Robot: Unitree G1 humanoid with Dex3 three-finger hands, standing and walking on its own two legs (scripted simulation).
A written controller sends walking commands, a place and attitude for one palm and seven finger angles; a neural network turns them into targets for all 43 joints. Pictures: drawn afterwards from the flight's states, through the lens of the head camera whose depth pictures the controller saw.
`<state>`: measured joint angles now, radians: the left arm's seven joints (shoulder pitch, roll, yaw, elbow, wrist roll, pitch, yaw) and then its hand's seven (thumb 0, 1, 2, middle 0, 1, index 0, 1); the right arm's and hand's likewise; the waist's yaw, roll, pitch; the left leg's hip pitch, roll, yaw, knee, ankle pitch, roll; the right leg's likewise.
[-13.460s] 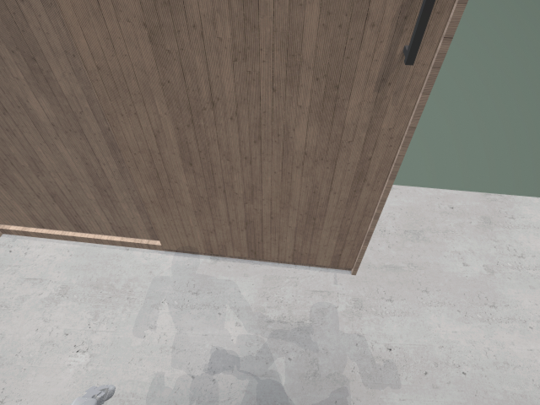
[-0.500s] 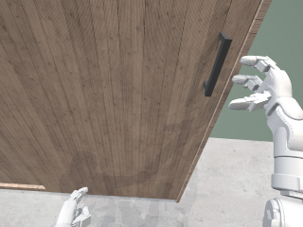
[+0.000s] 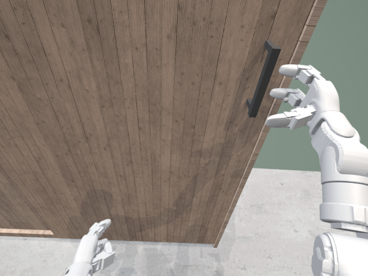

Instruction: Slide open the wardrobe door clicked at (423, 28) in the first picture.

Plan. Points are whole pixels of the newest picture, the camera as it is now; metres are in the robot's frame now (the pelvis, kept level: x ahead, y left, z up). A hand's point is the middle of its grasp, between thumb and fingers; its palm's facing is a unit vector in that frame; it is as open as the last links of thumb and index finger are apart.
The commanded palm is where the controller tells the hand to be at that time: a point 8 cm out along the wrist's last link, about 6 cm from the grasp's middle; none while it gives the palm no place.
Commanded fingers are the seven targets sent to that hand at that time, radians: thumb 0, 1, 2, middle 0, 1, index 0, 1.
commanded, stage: feel for the door with the fingertips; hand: right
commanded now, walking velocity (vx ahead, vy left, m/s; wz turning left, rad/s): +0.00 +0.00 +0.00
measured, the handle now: (260, 80) +0.46 -0.13 +0.25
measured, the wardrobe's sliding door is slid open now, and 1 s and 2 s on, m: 0.00 0.00 0.00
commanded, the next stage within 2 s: slide the fingers in behind the handle in 0.42 s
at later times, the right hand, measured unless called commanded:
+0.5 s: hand (275, 93) +0.42 -0.15 +0.25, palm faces +0.00 +1.00 +0.00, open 13.9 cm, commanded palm +0.39 -0.20 +0.25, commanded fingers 0.00 0.50 -0.30 0.30 1.20 0.30 1.20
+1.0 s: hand (279, 101) +0.39 -0.15 +0.24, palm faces +0.00 +1.00 +0.00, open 14.0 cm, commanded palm +0.37 -0.20 +0.25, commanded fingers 0.00 0.50 -0.30 0.30 1.20 0.30 1.20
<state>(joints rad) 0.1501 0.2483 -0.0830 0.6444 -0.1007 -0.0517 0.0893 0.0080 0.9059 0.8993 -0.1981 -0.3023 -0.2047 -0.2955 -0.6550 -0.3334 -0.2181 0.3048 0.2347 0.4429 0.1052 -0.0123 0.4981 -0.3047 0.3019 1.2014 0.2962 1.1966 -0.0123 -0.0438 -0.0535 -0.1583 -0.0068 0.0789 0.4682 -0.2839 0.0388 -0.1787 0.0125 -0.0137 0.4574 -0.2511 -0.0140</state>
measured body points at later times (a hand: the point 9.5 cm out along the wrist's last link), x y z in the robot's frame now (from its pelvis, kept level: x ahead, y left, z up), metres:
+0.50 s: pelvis +0.01 +0.00 +0.00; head -0.02 +0.02 +0.45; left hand +0.16 +0.24 -0.10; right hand +0.41 -0.21 +0.25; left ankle -0.02 +0.09 -0.74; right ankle +0.00 -0.11 -0.74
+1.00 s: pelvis +0.00 -0.01 +0.00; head -0.02 +0.01 +0.45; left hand +0.19 +0.22 -0.08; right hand +0.38 -0.21 +0.25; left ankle -0.02 +0.09 -0.74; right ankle +0.00 -0.11 -0.74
